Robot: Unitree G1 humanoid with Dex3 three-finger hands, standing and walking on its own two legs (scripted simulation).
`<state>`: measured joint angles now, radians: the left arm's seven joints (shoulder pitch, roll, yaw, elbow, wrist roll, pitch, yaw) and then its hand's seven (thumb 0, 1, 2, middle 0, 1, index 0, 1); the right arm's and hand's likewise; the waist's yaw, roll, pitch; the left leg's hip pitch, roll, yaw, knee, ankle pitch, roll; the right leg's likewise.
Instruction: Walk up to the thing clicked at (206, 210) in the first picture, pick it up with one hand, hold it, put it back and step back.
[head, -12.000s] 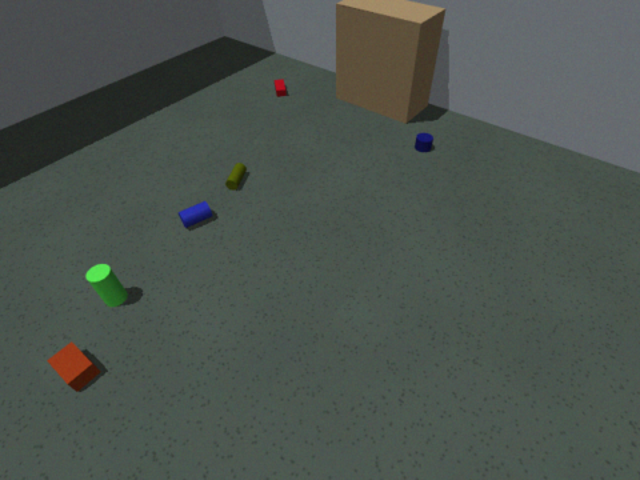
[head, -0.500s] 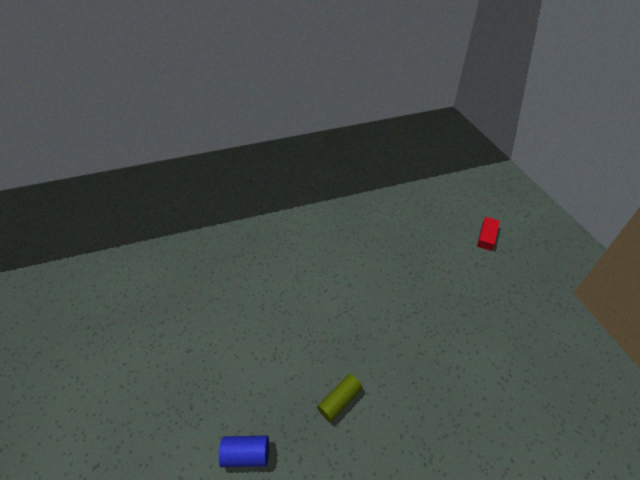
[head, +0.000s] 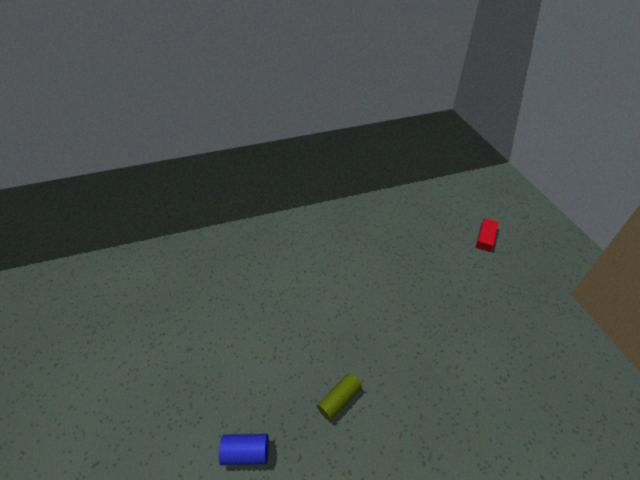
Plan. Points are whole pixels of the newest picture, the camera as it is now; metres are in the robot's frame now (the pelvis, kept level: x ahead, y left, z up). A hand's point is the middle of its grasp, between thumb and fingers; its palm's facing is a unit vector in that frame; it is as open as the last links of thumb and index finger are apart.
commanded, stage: stand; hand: left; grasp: from above
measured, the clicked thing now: (244, 449) +0.38 +0.26 -0.74
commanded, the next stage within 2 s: rise first in 0.72 s
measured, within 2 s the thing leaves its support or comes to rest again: neither
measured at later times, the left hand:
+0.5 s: hand out of the picture +0.07 +0.26 -0.16, palm faces -0.03 -0.94 -0.35, open 7.4 cm
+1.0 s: hand out of the picture +0.14 +0.25 -0.17, palm faces +0.02 -0.95 -0.33, open 8.3 cm
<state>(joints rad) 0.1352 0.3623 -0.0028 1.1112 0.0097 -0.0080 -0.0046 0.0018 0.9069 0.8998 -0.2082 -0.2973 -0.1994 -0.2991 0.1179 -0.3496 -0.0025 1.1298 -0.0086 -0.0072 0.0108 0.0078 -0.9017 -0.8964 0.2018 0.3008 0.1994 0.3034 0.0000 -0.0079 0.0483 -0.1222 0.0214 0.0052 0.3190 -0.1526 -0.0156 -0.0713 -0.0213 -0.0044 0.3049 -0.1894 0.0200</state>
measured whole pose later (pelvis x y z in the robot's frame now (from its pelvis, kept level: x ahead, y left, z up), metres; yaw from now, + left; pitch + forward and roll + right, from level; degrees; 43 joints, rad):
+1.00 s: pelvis -0.01 +0.00 -0.01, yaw +0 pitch +4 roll +0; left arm -0.03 0.34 0.10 1.07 0.04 -0.04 -0.01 0.00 0.66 0.93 -0.18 -0.53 -0.16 -0.54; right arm 0.18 -0.29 -0.01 0.87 0.04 -0.05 -0.03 0.01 -0.92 -0.90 0.20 0.30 0.20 0.30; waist -0.01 -0.01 0.05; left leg -0.38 0.02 0.00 0.52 -0.23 -0.01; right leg -0.32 -0.02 -0.01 0.52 -0.27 0.02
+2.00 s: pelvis -0.04 +0.00 -0.21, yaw -1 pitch +29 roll -3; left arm 0.07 0.46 0.16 0.59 0.50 -0.03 0.01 -0.01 -0.55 0.97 -0.12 -1.02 -0.10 -1.03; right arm 0.09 -0.27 -0.04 0.57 0.00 -0.18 0.03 0.01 -0.93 -0.90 0.20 0.30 0.20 0.30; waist -0.01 -0.01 -0.18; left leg -1.50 0.03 -0.05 1.61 -0.62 -0.01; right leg -1.43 -0.01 -0.02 1.60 -0.68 0.02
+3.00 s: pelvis -0.10 +0.01 -0.43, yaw -7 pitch +32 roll -8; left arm -0.67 0.73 0.16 1.19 1.18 -0.33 0.31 0.00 -0.50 1.00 -0.12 -0.92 -0.10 -0.93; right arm 0.06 -0.26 -0.01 0.77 -0.11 -0.03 0.11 0.01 -0.90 -0.90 0.20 0.30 0.20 0.30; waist -0.08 -0.03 -0.08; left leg -2.26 0.03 -0.15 2.31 -0.63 -0.01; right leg -2.14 0.04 -0.06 2.27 -0.70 0.04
